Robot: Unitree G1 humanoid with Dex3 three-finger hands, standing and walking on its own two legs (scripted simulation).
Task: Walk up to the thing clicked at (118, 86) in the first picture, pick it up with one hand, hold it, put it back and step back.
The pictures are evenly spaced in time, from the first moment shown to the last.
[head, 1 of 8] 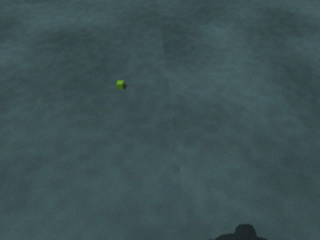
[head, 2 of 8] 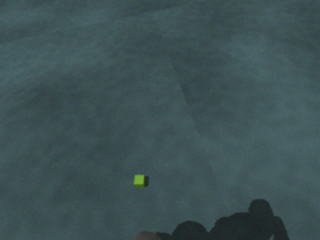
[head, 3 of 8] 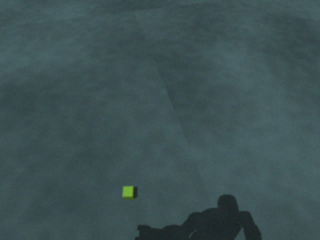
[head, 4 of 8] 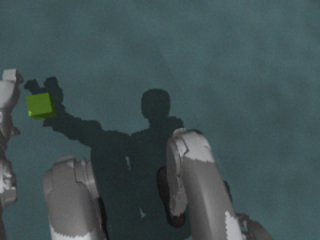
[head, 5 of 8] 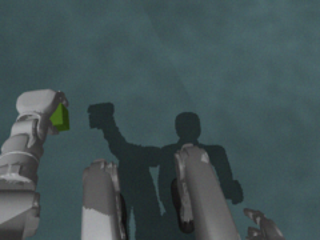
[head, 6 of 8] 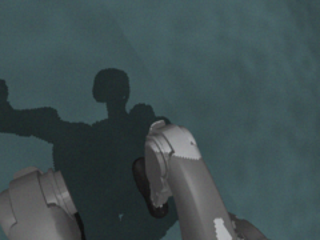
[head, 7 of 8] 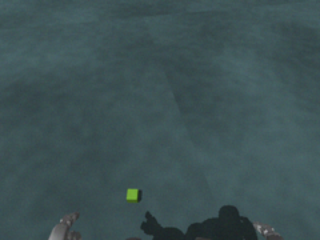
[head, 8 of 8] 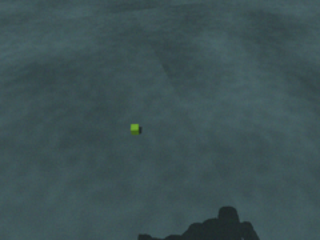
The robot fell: no
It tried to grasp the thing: yes
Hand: left
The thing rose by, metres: 0.67
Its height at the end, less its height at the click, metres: +0.00
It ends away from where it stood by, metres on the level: 0.00
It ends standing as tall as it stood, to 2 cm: yes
